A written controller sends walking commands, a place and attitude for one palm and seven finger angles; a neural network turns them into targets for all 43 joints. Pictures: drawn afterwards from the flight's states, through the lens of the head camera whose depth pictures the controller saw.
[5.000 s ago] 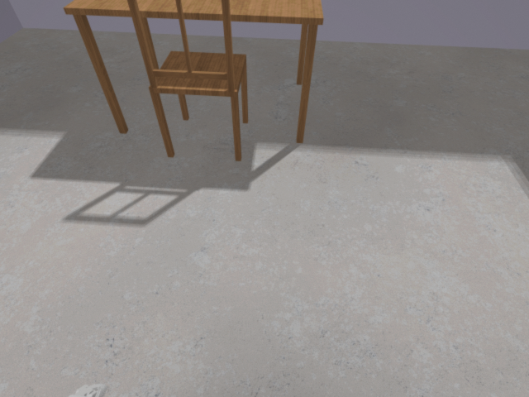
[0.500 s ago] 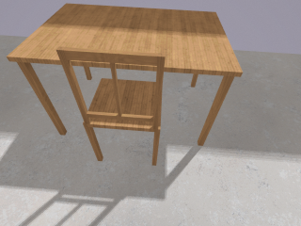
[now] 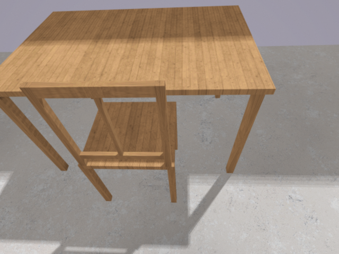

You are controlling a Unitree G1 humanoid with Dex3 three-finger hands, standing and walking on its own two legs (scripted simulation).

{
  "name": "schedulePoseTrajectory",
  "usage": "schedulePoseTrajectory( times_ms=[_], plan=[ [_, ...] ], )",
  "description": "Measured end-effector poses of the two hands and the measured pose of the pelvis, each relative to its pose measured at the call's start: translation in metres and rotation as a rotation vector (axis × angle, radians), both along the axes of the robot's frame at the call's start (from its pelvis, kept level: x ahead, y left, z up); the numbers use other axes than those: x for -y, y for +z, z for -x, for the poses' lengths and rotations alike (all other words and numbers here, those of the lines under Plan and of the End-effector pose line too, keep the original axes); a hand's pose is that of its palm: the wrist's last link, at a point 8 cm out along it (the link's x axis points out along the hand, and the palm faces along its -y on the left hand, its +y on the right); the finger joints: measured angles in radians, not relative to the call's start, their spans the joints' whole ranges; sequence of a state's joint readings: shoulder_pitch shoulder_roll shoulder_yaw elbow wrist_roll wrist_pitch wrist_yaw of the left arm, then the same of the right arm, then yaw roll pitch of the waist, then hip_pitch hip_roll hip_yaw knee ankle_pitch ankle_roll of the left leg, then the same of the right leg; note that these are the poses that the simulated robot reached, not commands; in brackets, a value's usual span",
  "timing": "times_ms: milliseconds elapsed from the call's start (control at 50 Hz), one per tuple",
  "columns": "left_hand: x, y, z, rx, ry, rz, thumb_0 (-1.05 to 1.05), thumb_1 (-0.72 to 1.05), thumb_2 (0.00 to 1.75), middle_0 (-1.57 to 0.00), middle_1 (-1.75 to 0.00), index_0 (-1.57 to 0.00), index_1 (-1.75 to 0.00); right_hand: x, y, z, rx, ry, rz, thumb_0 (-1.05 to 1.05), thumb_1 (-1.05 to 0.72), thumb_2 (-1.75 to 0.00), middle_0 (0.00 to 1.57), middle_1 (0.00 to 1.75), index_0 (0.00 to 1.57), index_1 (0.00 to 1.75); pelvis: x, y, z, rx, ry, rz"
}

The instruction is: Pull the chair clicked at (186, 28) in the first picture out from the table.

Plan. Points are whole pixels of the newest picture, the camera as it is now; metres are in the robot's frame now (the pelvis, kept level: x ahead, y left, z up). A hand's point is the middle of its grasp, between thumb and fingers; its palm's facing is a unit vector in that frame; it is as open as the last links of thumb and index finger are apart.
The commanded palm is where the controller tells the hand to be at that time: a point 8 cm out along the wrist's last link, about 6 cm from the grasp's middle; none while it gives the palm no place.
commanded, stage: come to a stop and stand still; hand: left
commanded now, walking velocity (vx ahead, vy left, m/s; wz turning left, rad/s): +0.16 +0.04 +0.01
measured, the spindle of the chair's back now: (111, 129) +0.51 +0.24 -0.08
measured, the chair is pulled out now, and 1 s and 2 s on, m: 0.00 0.00 0.00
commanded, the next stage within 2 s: look again from close up in 0.94 s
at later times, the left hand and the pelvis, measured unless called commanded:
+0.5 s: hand out of the picture +0.08 +0.19 -0.17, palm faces +0.04 -0.97 -0.26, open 7.4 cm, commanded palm none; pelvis +0.05 +0.00 +0.00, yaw -2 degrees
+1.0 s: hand out of the picture +0.06 +0.15 -0.16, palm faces +0.02 -0.98 -0.21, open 7.3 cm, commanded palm none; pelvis +0.03 -0.03 +0.01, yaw -1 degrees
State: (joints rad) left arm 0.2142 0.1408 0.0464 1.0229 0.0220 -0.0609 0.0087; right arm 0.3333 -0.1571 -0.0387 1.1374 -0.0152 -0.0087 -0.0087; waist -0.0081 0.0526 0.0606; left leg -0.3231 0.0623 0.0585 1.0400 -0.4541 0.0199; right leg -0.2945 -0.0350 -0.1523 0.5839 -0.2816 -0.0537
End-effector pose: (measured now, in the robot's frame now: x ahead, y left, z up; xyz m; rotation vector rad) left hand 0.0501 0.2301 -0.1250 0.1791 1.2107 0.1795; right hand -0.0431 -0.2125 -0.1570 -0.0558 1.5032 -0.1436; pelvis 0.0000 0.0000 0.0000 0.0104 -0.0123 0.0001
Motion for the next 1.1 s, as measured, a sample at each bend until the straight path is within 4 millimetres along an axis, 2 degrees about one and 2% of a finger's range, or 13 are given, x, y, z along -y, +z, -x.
schedulePoseTrajectory(
  times_ms=[100,220,300,400,460,540,660,760,820,940,1020,1100],
  plan=[
    [0.007,0.004,0.001,-0.079,0.024,0.008,0.0,0.94,0.9,-0.2,-0.3,-0.2,-0.3,0.016,0.016,-0.08,0.136,0.034,0.045,0.0,-0.91,-0.9,0.2,0.3,0.19,0.29,0.003,0.011,-0.027,-0.017,0.003,0.005],
    [0.012,-0.011,0.001,-0.172,0.046,0.062,0.01,0.92,0.9,-0.2,-0.3,-0.2,-0.3,0.013,0.023,-0.157,0.242,0.077,0.088,0.0,-0.92,-0.9,0.2,0.3,0.19,0.29,-0.006,0.008,-0.054,-0.004,-0.012,0.022],
    [0.006,-0.025,-0.007,-0.201,0.063,0.078,0.01,0.91,0.9,-0.2,-0.3,-0.2,-0.3,0.001,0.025,-0.186,0.275,0.101,0.102,0.0,-0.92,-0.9,0.2,0.3,0.19,0.29,-0.012,0.002,-0.066,0.007,-0.016,0.012],
    [-0.002,-0.02,-0.019,-0.195,0.057,0.048,0.01,0.91,0.9,-0.2,-0.3,-0.2,-0.3,-0.007,0.025,-0.2,0.287,0.113,0.082,0.0,-0.91,-0.9,0.2,0.3,0.19,0.29,-0.01,0.004,-0.064,-0.005,-0.021,-0.006],
    [-0.006,-0.013,-0.023,-0.18,0.045,0.011,0.01,0.91,0.9,-0.2,-0.3,-0.2,-0.3,-0.004,0.021,-0.199,0.293,0.101,0.06,0.0,-0.91,-0.9,0.2,0.3,0.2,0.29,-0.004,0.004,-0.058,-0.009,-0.025,-0.008],
    [-0.005,-0.007,-0.023,-0.143,0.028,-0.049,0.01,0.91,0.9,-0.2,-0.3,-0.2,-0.3,0.011,0.009,-0.189,0.299,0.076,0.03,0.0,-0.91,-0.9,0.21,0.3,0.2,0.3,0.01,-0.002,-0.05,-0.008,-0.027,-0.026],
    [0.011,0.006,-0.015,-0.134,0.008,-0.062,0.01,0.91,0.9,-0.2,-0.3,-0.2,-0.3,0.038,0.008,-0.154,0.227,0.037,0.03,0.0,-0.91,-0.9,0.21,0.3,0.2,0.29,0.025,0.005,-0.047,0.001,-0.015,-0.022],
    [0.027,0.0,-0.015,-0.126,-0.001,-0.02,0.01,0.91,0.9,-0.2,-0.3,-0.2,-0.3,0.051,0.009,-0.12,0.16,0.025,0.066,0.0,-0.91,-0.9,0.2,0.3,0.19,0.29,0.03,0.006,-0.044,-0.003,-0.009,-0.006],
    [0.032,-0.007,-0.015,-0.12,0.012,0.001,0.01,0.92,0.9,-0.2,-0.3,-0.2,-0.3,0.053,0.011,-0.099,0.111,0.038,0.086,0.0,-0.91,-0.9,0.2,0.3,0.19,0.29,0.031,0.005,-0.04,0.003,0.001,0.003],
    [0.035,-0.007,-0.007,-0.12,0.012,0.022,0.01,0.93,0.9,-0.2,-0.3,-0.2,-0.3,0.046,0.019,-0.068,0.059,0.041,0.078,0.0,-0.91,-0.9,0.2,0.3,0.19,0.29,0.034,0.011,-0.032,0.02,-0.009,0.001],
    [0.035,-0.005,0.003,-0.13,-0.008,0.023,0.01,0.93,0.9,-0.2,-0.3,-0.2,-0.3,0.038,0.019,-0.056,0.06,0.038,0.057,0.0,-0.91,-0.9,0.2,0.3,0.19,0.29,0.033,0.012,-0.026,0.026,-0.01,0.003],
    [0.023,-0.003,0.011,-0.096,-0.022,-0.002,0.01,0.92,0.9,-0.2,-0.3,-0.2,-0.3,0.039,0.014,-0.055,0.119,0.03,0.062,0.0,-0.91,-0.9,0.2,0.3,0.2,0.29,0.027,0.007,-0.017,0.014,0.002,0.016]
  ],
)
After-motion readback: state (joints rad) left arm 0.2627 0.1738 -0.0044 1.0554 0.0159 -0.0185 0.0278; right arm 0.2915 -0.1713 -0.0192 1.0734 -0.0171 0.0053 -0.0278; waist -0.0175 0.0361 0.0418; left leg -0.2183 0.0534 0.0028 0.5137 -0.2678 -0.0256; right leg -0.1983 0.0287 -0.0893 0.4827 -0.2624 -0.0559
